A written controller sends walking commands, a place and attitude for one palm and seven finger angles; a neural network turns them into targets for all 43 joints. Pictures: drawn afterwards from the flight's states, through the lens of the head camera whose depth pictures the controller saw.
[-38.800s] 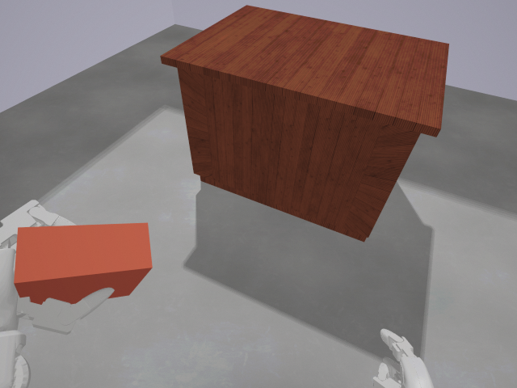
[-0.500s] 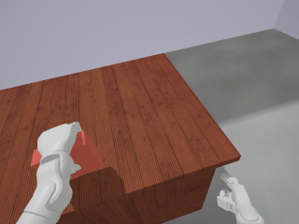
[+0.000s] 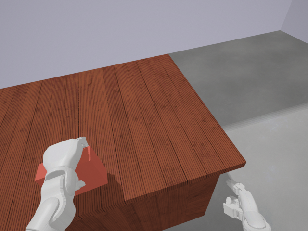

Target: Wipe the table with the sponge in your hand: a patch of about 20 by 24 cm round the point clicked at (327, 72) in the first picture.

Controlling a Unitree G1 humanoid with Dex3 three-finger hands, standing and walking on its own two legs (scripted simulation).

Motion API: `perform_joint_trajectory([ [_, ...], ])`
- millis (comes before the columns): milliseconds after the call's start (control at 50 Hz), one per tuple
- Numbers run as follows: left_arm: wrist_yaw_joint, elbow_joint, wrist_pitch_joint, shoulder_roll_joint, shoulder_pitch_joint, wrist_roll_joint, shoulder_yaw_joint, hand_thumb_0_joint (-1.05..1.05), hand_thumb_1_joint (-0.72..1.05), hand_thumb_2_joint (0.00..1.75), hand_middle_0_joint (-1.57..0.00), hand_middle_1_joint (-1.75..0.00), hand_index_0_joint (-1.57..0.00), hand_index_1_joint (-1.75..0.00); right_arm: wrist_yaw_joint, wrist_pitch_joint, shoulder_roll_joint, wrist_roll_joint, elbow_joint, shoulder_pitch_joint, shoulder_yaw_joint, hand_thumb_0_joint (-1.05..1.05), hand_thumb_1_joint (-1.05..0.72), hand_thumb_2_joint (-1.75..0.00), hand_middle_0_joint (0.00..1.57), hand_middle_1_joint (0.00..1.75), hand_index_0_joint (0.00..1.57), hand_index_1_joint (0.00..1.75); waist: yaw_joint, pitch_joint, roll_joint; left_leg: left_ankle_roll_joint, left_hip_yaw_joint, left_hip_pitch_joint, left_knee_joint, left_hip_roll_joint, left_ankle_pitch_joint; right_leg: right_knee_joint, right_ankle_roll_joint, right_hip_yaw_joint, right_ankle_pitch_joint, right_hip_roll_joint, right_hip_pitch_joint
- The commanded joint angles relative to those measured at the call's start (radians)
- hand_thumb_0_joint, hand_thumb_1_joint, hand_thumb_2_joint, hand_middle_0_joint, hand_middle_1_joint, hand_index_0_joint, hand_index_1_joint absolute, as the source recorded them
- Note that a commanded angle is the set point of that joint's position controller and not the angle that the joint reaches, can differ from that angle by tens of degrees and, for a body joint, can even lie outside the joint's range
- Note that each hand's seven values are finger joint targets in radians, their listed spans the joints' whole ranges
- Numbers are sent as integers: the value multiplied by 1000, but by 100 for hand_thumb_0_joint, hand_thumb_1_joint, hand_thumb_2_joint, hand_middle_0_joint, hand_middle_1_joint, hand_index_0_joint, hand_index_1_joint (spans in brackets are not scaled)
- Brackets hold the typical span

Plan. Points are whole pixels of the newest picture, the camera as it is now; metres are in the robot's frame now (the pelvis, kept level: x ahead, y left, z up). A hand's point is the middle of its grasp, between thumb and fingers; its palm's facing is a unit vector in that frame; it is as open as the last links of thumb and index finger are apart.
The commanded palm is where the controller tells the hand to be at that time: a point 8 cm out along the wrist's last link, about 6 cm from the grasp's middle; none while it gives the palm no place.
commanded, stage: lower the sponge onto the table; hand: left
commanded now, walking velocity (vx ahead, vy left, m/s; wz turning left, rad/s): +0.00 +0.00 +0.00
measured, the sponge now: (78, 177) +0.23 +0.27 +0.00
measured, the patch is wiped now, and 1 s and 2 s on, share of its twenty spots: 0.00 0.20 0.40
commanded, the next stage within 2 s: wipe forward along the first lane in 0.12 s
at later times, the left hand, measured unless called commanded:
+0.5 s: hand (73, 157) +0.27 +0.28 +0.04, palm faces -0.05 -0.08 -1.00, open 9.6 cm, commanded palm +0.25 +0.27 +0.10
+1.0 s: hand (73, 144) +0.31 +0.31 +0.04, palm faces -0.08 -0.04 -1.00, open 9.6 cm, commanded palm +0.30 +0.30 +0.08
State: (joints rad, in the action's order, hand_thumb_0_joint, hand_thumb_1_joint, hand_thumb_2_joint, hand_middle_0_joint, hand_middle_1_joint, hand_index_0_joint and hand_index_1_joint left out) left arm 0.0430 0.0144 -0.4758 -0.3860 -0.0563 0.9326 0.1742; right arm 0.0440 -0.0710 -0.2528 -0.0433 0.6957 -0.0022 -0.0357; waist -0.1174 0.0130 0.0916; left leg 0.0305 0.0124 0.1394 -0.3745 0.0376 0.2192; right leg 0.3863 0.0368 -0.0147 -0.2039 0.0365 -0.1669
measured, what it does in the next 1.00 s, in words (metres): stands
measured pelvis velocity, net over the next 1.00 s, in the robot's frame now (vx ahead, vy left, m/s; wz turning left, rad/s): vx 0.00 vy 0.01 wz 0.01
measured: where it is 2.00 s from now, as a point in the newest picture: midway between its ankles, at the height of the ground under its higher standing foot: outside the picture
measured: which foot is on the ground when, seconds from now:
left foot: down 0.00-1.00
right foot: down 0.00-1.00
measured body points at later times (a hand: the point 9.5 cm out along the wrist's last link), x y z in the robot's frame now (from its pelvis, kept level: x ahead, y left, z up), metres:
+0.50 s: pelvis -0.01 +0.00 +0.00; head +0.00 -0.03 +0.45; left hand +0.27 +0.28 +0.10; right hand +0.23 -0.21 -0.10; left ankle -0.01 +0.10 -0.75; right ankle +0.00 -0.10 -0.75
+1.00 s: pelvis +0.00 +0.01 +0.00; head +0.02 -0.02 +0.44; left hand +0.31 +0.31 +0.09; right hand +0.20 -0.24 -0.12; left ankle -0.01 +0.10 -0.75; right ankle +0.00 -0.10 -0.75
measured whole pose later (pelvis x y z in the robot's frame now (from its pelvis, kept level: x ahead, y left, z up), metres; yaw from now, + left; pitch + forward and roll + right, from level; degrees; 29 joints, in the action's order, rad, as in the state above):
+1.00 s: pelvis +0.00 +0.01 +0.00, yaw +1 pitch +5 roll +0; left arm 0.12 -0.41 -0.33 -0.43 0.26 0.98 0.09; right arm 0.08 -0.06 -0.28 -0.07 0.73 0.09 0.01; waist -0.07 0.06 0.06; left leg 0.04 0.02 0.30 -0.45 0.04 0.24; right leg 0.44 0.03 0.00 -0.22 0.03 -0.31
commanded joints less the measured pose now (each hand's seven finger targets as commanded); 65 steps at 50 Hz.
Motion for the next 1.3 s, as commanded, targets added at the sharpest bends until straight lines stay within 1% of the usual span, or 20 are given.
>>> perform_joint_trajectory([
  [0,70,241,81,-225,284,63,-161,0,10,130,-120,-160,-120,-160,23,63,-92,7,-174,-189,33,0,-90,-90,20,30,20,30,-3,238,-33,14,68,-42,9,2,-246,-28,53,-97,226,-16,115],
  [80,102,194,103,-242,250,53,-200,0,10,130,-120,-160,-120,-160,22,73,-101,2,-160,-183,43,0,-90,-90,20,30,20,30,-7,202,-30,4,76,-44,11,2,-240,-42,59,-124,213,-9,78],
  [100,102,193,99,-185,256,49,-149,0,10,130,-120,-160,-120,-160,21,73,-96,1,-166,-175,45,0,-90,-90,20,30,20,30,2,221,-26,5,67,-37,11,-1,-240,-34,54,-96,216,-12,84],
  [200,93,145,64,-168,186,24,-138,0,10,130,-120,-160,-120,-160,16,64,-106,-6,-169,-180,49,0,-90,-90,20,30,20,30,7,201,-65,8,59,-9,9,2,-225,-32,45,-89,226,-18,89],
  [280,89,123,74,-239,360,49,-166,0,10,130,-120,-160,-120,-160,36,64,-115,-6,-152,-185,46,0,-90,-90,20,30,20,30,24,196,-85,14,62,-13,13,3,-167,-49,45,-112,143,-13,48],
  [340,95,70,104,-192,371,56,-128,0,10,130,-120,-160,-120,-160,44,77,-102,-5,-148,-165,47,0,-90,-90,20,30,20,30,23,217,-66,13,58,-16,9,3,-177,-39,43,-81,145,-17,44],
  [380,98,22,109,-226,415,53,-160,0,10,130,-120,-160,-120,-160,51,76,-110,-8,-138,-157,46,0,-90,-90,20,30,20,30,25,204,-77,14,61,-8,18,3,-141,-50,45,-95,103,-11,26],
  [440,93,-67,110,-194,450,52,-129,0,10,130,-120,-160,-120,-160,54,74,-111,-14,-127,-142,47,0,-90,-90,20,30,20,30,35,205,-102,10,51,16,17,2,-125,-48,36,-70,93,-19,16],
  [480,100,-82,110,-256,470,57,-181,0,10,130,-120,-160,-120,-160,53,73,-121,-15,-125,-135,48,0,-90,-90,20,30,20,30,26,231,-70,9,54,15,14,5,-144,-39,45,-88,116,-15,29],
  [500,99,-88,112,-210,463,55,-143,0,10,130,-120,-160,-120,-160,53,73,-113,-16,-137,-127,49,0,-90,-90,20,30,20,30,28,258,-55,12,46,17,8,6,-159,-29,41,-63,138,-21,49],
  [700,103,-171,129,-237,448,45,-186,0,10,130,-120,-160,-120,-160,43,62,-133,-16,-134,-80,64,0,-90,-90,20,30,20,30,34,274,-133,15,41,64,-25,1,-219,10,35,-61,277,-28,60],
  [780,106,-212,137,-267,481,50,-208,0,10,130,-120,-160,-120,-160,45,59,-143,-21,-122,-68,68,0,-90,-90,20,30,20,30,39,262,-121,14,42,76,-31,1,-209,12,38,-71,264,-26,29],
  [900,97,-282,148,-228,542,59,-154,0,10,130,-120,-160,-120,-160,44,55,-143,-26,-116,-27,75,0,-90,-90,20,30,20,30,57,280,-78,13,37,71,-47,-4,-202,20,38,-36,225,-28,-10],
  [960,93,-348,156,-206,572,63,-131,0,10,130,-120,-160,-120,-160,44,49,-143,-29,-110,-15,75,0,-90,-90,20,30,20,30,71,253,-124,11,42,90,-52,-9,-176,14,35,-32,194,-25,-53],
  [980,95,-363,161,-254,593,63,-174,0,10,130,-120,-160,-120,-160,44,50,-151,-31,-106,-12,75,0,-90,-90,20,30,20,30,67,256,-117,11,47,96,-50,-9,-169,16,41,-43,179,-21,-58],
  [1040,101,-384,180,-201,614,67,-129,0,10,130,-120,-160,-120,-160,43,47,-145,-29,-111,4,79,0,-90,-90,20,30,20,30,75,281,-129,10,41,94,-63,-12,-180,28,35,-22,193,-25,-66],
  [1080,107,-426,189,-256,662,71,-175,0,10,130,-120,-160,-120,-160,45,46,-156,-31,-100,16,79,0,-90,-90,20,30,20,30,78,279,-140,12,45,108,-67,-14,-168,30,38,-35,184,-22,-81],
  [1120,109,-475,193,-210,679,75,-128,0,10,130,-120,-160,-120,-160,44,41,-150,-32,-99,31,78,0,-90,-90,20,30,20,30,91,259,-151,11,41,123,-71,-14,-144,31,31,-15,155,-24,-105],
  [1160,113,-526,197,-241,725,81,-141,0,10,130,-120,-160,-120,-160,45,38,-156,-33,-91,43,76,0,-90,-90,20,30,20,30,98,250,-148,12,38,145,-73,-12,-115,28,29,-18,130,-26,-119],
  [1280,113,-595,223,-323,804,91,-191,0,10,130,-120,-160,-120,-160,49,28,-161,-35,-88,72,76,0,-90,-90,20,30,20,30,92,312,-116,16,35,163,-83,-11,-123,38,31,-25,142,-30,-97],
])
